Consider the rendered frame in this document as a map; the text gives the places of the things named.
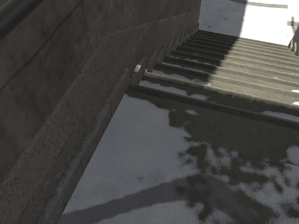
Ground stairs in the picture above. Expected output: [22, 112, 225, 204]
[138, 30, 299, 122]

